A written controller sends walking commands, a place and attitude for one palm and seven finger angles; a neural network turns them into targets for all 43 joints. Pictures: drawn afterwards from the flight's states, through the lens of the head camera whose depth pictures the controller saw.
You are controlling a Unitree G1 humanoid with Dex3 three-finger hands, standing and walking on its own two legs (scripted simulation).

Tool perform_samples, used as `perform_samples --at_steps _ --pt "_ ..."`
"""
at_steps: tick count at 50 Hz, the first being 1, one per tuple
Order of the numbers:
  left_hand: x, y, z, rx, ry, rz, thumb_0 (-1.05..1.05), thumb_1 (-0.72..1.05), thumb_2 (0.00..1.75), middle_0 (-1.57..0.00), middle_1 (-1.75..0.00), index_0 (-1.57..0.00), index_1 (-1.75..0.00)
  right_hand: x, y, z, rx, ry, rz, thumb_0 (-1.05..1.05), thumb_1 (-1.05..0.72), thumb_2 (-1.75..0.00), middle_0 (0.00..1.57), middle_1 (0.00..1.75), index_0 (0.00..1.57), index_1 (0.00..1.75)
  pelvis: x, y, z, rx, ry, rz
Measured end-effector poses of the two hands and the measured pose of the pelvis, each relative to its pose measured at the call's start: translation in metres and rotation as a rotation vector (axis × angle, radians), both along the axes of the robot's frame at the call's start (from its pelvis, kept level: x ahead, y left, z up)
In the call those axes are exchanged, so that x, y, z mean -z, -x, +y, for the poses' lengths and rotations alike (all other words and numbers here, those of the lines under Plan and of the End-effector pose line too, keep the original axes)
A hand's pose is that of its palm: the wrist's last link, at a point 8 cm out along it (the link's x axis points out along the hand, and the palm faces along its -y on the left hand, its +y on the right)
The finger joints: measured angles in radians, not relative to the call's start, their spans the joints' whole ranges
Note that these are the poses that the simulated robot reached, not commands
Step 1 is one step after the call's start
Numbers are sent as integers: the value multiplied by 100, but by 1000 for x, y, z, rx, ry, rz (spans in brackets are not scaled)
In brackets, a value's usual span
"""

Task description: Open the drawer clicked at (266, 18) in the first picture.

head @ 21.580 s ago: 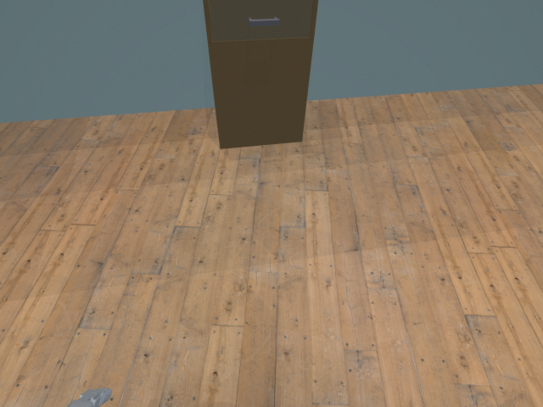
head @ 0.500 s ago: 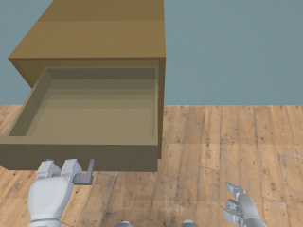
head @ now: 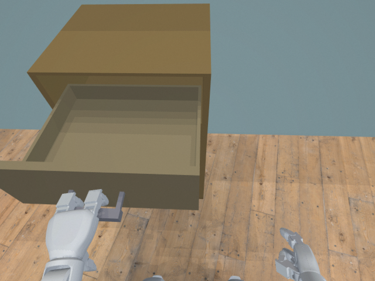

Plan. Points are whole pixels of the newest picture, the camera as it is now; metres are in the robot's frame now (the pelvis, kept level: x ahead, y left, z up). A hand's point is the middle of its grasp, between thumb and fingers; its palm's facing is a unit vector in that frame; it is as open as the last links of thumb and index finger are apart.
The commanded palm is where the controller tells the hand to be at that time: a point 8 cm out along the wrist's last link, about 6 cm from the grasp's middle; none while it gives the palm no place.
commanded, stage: lift the hand off the handle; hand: left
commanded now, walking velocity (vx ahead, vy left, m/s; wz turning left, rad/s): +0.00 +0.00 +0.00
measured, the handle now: (92, 204) +0.27 +0.24 +0.00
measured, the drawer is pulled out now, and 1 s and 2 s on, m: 0.30 0.30 0.30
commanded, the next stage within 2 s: draw the hand back to the body in 1.60 s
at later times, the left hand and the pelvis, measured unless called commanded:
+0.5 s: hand (85, 225) +0.22 +0.24 +0.00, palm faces +0.04 -0.07 -1.00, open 13.5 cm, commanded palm +0.20 +0.23 +0.06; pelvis +0.00 +0.00 +0.01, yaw +1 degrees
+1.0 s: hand (70, 212) +0.22 +0.24 +0.07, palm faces +0.05 -0.09 -0.99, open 13.5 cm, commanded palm +0.19 +0.23 +0.13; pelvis +0.01 +0.00 +0.04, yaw +1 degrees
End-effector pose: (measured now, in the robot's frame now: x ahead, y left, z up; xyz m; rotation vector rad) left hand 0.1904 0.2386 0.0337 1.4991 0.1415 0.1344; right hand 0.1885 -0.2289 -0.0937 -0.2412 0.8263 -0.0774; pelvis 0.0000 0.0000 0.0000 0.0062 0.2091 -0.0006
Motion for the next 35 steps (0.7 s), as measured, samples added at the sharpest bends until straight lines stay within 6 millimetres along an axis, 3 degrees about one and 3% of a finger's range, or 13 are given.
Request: perform_samples --at_steps 19,35 --pt "-2 -9 -1 -12 -2 -7 -1 -49 30 -33 -120 -35 -123 6 9 8 0 -7 33 1 -91 -90 20 30 20 30 -2 6 4 -11 4 -11" --pt "-47 -11 -6 -13 15 -39 -1 -49 30 -32 -120 -40 -123 -17 0 11 -7 -29 -11 1 -91 -90 20 30 20 30 -20 1 4 -9 -2 -86"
